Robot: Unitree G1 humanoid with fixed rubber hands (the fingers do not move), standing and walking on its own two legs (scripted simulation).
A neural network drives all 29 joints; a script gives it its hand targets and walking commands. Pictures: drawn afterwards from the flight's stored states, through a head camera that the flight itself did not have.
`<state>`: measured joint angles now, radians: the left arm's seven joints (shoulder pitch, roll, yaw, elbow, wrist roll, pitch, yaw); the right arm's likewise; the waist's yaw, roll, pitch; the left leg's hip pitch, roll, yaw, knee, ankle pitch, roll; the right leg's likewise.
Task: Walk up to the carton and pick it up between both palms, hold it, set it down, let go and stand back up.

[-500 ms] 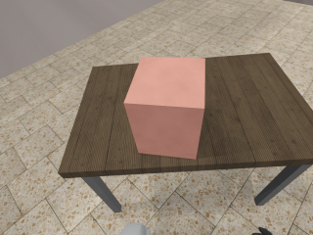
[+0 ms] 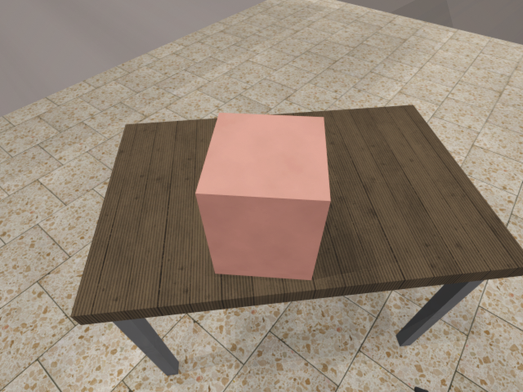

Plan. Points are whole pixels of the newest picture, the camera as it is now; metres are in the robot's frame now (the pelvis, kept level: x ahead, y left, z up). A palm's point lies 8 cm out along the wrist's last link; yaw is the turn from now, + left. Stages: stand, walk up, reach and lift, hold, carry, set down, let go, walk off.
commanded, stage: walk up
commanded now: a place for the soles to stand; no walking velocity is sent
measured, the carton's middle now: (266, 199) +0.47 +0.01 +0.00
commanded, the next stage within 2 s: reach and lift in 1.90 s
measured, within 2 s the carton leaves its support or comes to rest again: neither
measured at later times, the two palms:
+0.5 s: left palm out of the picture +0.09 +0.25 -0.11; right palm out of the picture +0.07 -0.26 -0.11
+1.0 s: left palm out of the picture +0.15 +0.20 -0.12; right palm out of the picture +0.12 -0.33 -0.13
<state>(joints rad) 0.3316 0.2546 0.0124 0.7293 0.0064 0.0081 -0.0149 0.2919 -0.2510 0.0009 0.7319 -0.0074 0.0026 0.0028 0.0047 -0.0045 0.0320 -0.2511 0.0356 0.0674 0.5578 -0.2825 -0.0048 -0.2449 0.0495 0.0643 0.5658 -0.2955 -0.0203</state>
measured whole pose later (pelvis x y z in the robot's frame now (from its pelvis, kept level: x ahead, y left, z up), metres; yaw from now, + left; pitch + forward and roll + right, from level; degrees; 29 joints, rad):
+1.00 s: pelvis +0.08 -0.06 -0.01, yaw -1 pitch -4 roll -1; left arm 0.31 0.25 0.01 0.71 0.04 0.01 0.02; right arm 0.36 -0.29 -0.04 0.75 -0.03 0.05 0.00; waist 0.02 0.04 0.11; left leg -0.40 0.03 -0.02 0.93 -0.47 -0.02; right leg -0.30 -0.04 -0.09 0.67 -0.30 0.00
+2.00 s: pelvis +0.09 -0.05 -0.01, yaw +6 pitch +0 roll +0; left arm 0.25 0.31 -0.01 0.70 -0.03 0.18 0.02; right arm 0.19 -0.21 -0.09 0.88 -0.08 -0.04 0.03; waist 0.02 -0.02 0.05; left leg -0.39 -0.01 -0.03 0.65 -0.27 -0.01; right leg -0.30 -0.04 -0.08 0.66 -0.37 0.00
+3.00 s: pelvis +0.11 -0.03 +0.01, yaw +1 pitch -5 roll +0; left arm 0.32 0.27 -0.05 0.57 -0.14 -0.15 0.03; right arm 0.22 -0.10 -0.03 0.67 0.08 -0.29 -0.01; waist 0.05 -0.06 0.09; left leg -0.11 0.02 0.08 0.41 -0.20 0.01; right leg -0.04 -0.02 0.01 0.38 -0.24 0.02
